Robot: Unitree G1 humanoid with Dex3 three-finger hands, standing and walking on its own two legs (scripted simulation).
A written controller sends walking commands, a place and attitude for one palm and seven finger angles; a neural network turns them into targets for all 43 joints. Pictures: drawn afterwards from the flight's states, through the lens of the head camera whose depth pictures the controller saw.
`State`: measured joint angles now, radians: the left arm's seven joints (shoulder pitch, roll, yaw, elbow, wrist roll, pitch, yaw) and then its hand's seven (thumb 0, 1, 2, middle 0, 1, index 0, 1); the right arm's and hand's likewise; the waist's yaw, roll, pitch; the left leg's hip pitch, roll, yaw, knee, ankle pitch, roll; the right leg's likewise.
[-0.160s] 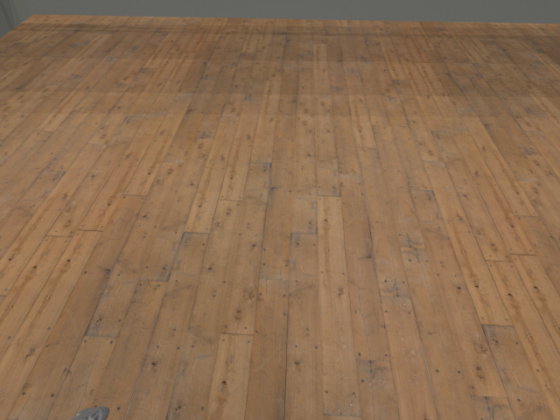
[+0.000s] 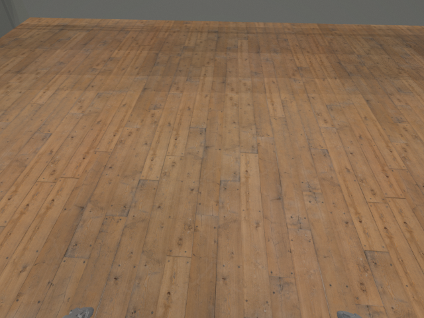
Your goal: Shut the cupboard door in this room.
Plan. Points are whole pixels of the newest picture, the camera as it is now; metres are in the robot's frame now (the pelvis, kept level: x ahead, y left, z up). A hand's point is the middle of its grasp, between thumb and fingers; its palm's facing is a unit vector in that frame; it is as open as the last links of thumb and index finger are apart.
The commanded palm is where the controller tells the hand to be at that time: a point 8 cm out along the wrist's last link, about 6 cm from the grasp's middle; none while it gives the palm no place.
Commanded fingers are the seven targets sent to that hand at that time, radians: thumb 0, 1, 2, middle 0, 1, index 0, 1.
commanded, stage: stand and wait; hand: left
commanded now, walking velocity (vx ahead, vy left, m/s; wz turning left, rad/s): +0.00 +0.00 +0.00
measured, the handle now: out of the picture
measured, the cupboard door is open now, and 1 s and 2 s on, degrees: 79 79 79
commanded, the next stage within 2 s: turn or walk to find it in 0.74 s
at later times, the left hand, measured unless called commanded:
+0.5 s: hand out of the picture +0.05 +0.24 -0.15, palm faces -0.03 -0.94 -0.34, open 7.4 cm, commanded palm none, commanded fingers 0.00 0.90 0.90 -0.20 -0.30 -0.20 -0.30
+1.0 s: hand out of the picture +0.05 +0.22 -0.16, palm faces +0.03 -0.95 -0.31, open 7.4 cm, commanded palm none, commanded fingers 0.00 0.90 0.90 -0.20 -0.30 -0.20 -0.30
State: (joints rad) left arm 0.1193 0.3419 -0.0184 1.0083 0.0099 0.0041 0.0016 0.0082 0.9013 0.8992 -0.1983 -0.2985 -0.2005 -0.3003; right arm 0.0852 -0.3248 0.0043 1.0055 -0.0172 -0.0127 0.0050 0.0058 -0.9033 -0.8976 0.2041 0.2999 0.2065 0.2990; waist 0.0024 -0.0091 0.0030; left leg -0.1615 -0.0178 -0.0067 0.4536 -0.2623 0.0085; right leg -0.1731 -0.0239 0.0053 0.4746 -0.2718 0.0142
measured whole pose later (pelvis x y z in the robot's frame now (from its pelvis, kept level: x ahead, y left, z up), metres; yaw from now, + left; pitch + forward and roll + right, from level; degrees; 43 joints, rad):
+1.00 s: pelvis -0.03 -0.01 +0.00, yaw +3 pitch -1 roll +0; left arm 0.14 0.30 0.00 1.02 0.01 0.03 0.02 0.01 0.90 0.90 -0.20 -0.30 -0.20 -0.30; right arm 0.16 -0.30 -0.01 1.06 -0.01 0.03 0.01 0.00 -0.91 -0.90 0.20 0.30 0.20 0.30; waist -0.01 0.00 0.03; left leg -0.26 -0.02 -0.06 0.52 -0.24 -0.01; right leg -0.24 -0.02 -0.05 0.50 -0.25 0.00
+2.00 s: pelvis -0.09 -0.02 +0.00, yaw +29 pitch +0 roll +0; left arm 0.24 0.26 0.06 0.95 0.02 0.07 0.01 0.01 0.91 0.90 -0.19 -0.30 -0.20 -0.30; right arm 0.15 -0.18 -0.03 0.94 -0.02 0.02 0.00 0.00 -0.90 -0.90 0.20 0.30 0.21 0.30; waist 0.01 -0.04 0.06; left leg -0.26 0.00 0.00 0.51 -0.24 0.01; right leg -0.44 -0.08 -0.06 0.99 -0.45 0.07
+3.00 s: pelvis -0.10 -0.07 -0.01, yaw +54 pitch +0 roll +1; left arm 0.17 0.20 0.04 0.89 0.02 0.02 0.02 0.01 0.91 0.90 -0.19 -0.30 -0.20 -0.30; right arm 0.22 -0.22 -0.07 0.96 -0.02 0.05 0.01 0.00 -0.90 -0.90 0.20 0.30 0.21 0.30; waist -0.02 0.04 0.05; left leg -0.37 -0.04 -0.07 0.70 -0.38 -0.01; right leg -0.26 -0.04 -0.08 0.58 -0.30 0.00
